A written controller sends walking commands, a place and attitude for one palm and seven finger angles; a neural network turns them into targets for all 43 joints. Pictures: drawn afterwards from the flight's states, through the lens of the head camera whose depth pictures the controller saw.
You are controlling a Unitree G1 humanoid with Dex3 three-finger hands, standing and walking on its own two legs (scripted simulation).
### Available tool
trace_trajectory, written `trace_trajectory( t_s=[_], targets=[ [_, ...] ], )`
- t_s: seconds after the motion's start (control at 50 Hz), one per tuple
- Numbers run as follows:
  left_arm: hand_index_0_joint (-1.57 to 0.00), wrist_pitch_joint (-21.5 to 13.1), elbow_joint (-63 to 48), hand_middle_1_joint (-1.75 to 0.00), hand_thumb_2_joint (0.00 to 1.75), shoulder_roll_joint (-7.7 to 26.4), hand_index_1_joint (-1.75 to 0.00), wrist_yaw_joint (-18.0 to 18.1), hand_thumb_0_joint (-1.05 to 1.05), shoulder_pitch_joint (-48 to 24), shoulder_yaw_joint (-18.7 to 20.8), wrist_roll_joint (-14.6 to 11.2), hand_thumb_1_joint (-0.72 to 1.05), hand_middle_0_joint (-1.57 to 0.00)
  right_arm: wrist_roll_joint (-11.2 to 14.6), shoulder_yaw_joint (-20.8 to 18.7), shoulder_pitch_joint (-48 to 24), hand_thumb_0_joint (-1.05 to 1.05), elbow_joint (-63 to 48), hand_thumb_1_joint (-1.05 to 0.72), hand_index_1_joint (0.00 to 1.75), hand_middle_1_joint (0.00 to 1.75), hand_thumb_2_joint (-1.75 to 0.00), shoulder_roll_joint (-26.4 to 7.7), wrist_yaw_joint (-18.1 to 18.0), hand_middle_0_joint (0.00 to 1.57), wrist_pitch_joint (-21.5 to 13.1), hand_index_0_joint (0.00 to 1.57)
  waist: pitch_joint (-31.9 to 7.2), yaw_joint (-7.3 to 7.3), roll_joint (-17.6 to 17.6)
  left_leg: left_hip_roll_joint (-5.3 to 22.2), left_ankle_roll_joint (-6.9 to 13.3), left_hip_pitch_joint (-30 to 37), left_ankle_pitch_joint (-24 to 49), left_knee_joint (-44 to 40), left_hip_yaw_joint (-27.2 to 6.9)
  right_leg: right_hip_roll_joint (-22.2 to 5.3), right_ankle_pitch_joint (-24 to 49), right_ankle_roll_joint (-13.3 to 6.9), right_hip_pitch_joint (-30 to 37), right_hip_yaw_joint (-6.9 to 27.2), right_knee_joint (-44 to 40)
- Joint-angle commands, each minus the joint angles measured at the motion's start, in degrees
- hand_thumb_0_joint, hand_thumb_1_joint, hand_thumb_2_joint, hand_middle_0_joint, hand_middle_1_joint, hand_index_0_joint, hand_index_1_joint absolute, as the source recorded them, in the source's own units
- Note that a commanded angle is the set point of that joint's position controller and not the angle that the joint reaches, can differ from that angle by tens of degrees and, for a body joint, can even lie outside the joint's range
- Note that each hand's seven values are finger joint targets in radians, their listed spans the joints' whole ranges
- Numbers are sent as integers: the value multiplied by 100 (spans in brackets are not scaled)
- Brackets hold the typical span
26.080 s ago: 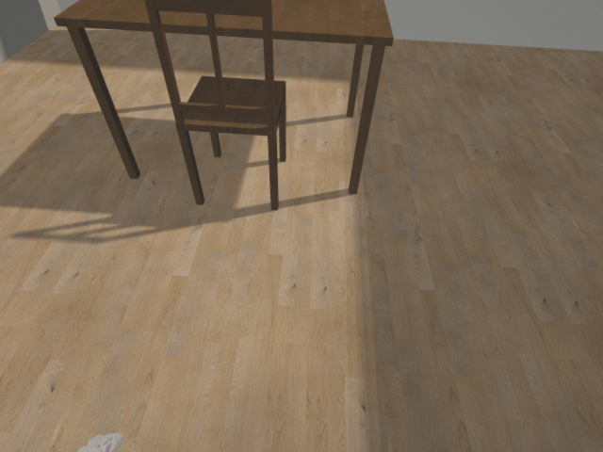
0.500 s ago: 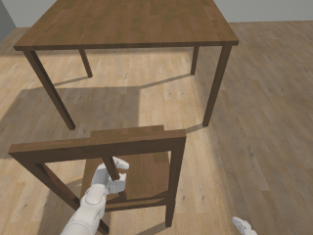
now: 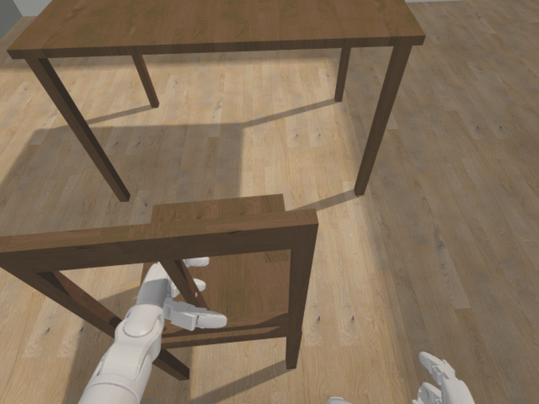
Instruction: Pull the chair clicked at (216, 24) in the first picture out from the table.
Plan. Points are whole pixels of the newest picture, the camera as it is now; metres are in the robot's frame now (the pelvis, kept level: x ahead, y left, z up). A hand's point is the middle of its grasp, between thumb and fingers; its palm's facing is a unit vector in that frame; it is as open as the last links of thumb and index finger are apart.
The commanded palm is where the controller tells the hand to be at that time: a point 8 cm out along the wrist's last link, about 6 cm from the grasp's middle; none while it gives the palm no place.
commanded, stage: open the thumb and straighten the fingers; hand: left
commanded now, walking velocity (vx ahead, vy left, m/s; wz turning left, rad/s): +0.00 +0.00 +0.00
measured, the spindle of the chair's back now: (193, 297) +0.30 +0.14 -0.07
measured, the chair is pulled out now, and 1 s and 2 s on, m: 0.59 0.59 0.59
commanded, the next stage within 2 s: draw the fingers out of the gap in 0.34 s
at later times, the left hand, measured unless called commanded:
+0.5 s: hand (186, 302) +0.28 +0.14 -0.04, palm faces -0.07 -0.98 -0.17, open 17.4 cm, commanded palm +0.26 +0.20 -0.02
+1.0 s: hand (171, 356) +0.20 +0.15 -0.04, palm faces -0.05 -0.98 -0.19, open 17.5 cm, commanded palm +0.18 +0.20 -0.02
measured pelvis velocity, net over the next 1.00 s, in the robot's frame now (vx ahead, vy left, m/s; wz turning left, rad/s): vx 0.01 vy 0.01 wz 0.04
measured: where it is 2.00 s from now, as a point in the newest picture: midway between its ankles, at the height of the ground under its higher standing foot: outside the picture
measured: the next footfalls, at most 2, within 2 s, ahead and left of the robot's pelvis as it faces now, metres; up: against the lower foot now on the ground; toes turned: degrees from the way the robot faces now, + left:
none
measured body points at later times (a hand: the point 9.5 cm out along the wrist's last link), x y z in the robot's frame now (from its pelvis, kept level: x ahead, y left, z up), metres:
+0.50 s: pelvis +0.02 +0.00 -0.01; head +0.07 -0.02 +0.43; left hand +0.28 +0.19 -0.03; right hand +0.18 -0.26 -0.11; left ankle -0.01 +0.15 -0.72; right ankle +0.03 -0.13 -0.72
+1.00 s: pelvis +0.01 +0.01 -0.03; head +0.04 +0.00 +0.42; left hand +0.20 +0.20 -0.02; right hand +0.20 -0.22 -0.10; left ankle -0.01 +0.15 -0.72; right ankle +0.03 -0.13 -0.72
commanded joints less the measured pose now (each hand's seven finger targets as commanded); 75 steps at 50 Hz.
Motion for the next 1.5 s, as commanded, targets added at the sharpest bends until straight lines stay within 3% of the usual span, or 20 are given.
trace_trajectory(
  t_s=[0.0,0.08,0.1,0.18,0.26,0.36,0.4,0.42,0.54,0.7,0.82,0.94,1.02,1.08,1.18,1.3,1.32,1.34,1.4,1.48],
  targets=[
    [-22,-209,-1428,-65,20,495,-65,-45,0,-1073,142,-45,-55,-22,-10,-214,-200,0,-855,-90,30,30,-90,-690,-67,20,-384,20,-1706,-9,-503,-140,293,179,972,-370,85,103,1079,-168,971,-170,-323],
    [-13,-107,-1785,-36,20,462,-36,-64,0,-360,121,4,-55,-13,-37,-210,-136,0,-955,-90,30,30,-90,-663,-50,20,-455,20,-1843,76,-548,-135,271,137,1369,-197,90,89,1542,-164,1004,-202,-102],
    [-10,-42,-1449,-29,20,890,-29,-30,0,-807,473,59,-55,-10,-56,-187,-92,0,-837,-90,30,30,-90,-739,-81,20,-415,20,-1539,-41,-644,-148,278,-42,1282,-139,55,103,1544,-168,853,-191,-97],
    [0,53,-1842,0,20,966,0,-85,0,-507,566,115,-55,0,-75,-178,-112,0,-1007,-90,30,30,-90,-666,-86,20,-393,20,-1723,65,-503,-193,301,-120,1332,-16,103,72,1677,-158,982,-141,20],
    [0,75,-2398,0,20,773,0,-209,0,-250,357,23,-55,0,-66,-157,-112,0,-1084,-90,30,30,-90,-614,-110,20,-478,20,-1961,28,-93,-189,289,102,1736,132,101,60,2024,-181,1027,-165,106],
    [0,224,-2459,0,20,497,0,-295,0,25,18,-49,-55,0,-58,-165,-81,0,-1095,-90,30,30,-90,-664,-138,20,-601,20,-1746,-97,-397,-167,293,12,1698,230,-1,77,1941,-146,776,-280,135],
    [0,330,-2295,0,20,693,0,-289,0,-79,193,-40,-55,0,-59,-168,-75,0,-1056,-90,30,30,-90,-719,-169,20,-599,20,-1523,-123,-546,-183,304,-152,1440,239,0,83,1765,-140,684,-273,80],
    [0,350,-2358,0,20,1275,0,-269,0,132,760,-36,-55,0,-58,-173,-72,0,-1076,-90,30,30,-90,-765,-188,20,-582,20,-1605,39,-556,-186,300,-207,1383,196,-9,75,1678,-151,819,-257,110],
    [0,361,-3223,0,20,982,0,-265,0,1034,459,11,-55,0,-53,-138,-152,0,-1325,-90,30,30,-90,-613,-175,20,-663,20,-1786,139,37,-181,282,-24,1663,233,14,41,1720,-197,843,-266,211],
    [0,465,-3785,0,20,716,0,-242,0,1720,22,-1,-55,0,-54,-131,-228,0,-1454,-90,30,30,-90,-638,-244,20,-859,20,-1250,3,-324,-173,301,-322,1047,309,-135,92,939,-164,339,-362,196],
    [0,381,-4430,0,20,903,0,-75,0,1952,80,106,-55,0,-87,-93,-200,0,-1501,-90,30,30,-90,-593,-311,20,-986,20,-1395,48,-166,-211,298,-329,869,401,-208,87,570,-173,184,-369,326],
    [0,502,-4619,0,20,641,0,-44,0,2664,-167,174,-55,0,-72,-78,-290,0,-1622,-90,30,30,-90,-487,-306,20,-987,20,-1358,102,-35,-212,284,-413,782,451,-228,86,435,-188,94,-382,414],
    [0,679,-4643,0,20,588,0,-118,0,3124,-219,132,-55,0,-67,-63,-391,0,-1719,-90,30,30,-90,-467,-331,20,-948,20,-1131,113,-357,-232,307,-710,418,468,-226,97,98,-169,75,-359,327],
    [0,682,-4883,0,20,777,0,-138,0,3115,-43,127,-55,0,-71,-57,-408,0,-1780,-90,30,30,-90,-465,-379,20,-936,20,-1038,117,-293,-250,319,-809,169,509,-224,107,-208,-167,-37,-331,310],
    [0,532,-5288,0,20,832,0,-91,0,3618,71,126,-55,0,-62,-94,-355,0,-1788,-90,30,30,-90,-377,-418,20,-1000,20,-1220,178,-31,-255,321,-703,489,620,-225,125,93,-212,9,-323,418],
    [0,489,-5411,0,20,690,0,-177,0,4309,-95,135,-55,0,-42,-174,-416,0,-1763,-90,30,30,-90,-324,-431,20,-1063,20,-1159,146,-225,-247,330,-859,534,724,-256,137,168,-209,-19,-337,464],
    [0,-295,-6253,0,20,109,0,-187,0,3901,6,-636,-55,0,-55,-149,-348,0,-1756,-90,30,30,-90,-271,-436,20,-1221,20,-1059,143,-546,-310,289,-942,602,960,-277,200,347,-178,-288,-481,558],
    [0,-633,-5815,0,20,461,0,-192,0,4180,278,-590,-55,0,-58,-201,-353,0,-1552,-90,30,30,-90,-289,-418,20,-1307,20,-1140,224,-444,-298,268,-979,557,1040,-256,213,282,-211,-281,-430,646],
    [0,-1209,-6215,0,20,758,0,-213,0,4306,683,-716,-55,0,-30,-251,-295,0,-1438,-90,30,30,-90,-264,-376,20,-1415,20,-1366,344,-25,-285,240,-929,744,1059,-255,205,353,-256,-186,-394,778],
    [0,-2062,-6046,0,20,487,0,-451,0,4120,516,-773,-55,0,-11,-257,-365,0,-1276,-90,30,30,-90,-193,-242,20,-1477,20,-1090,270,170,-266,192,-1132,598,1226,-266,210,100,-254,-634,-410,977]
  ],
)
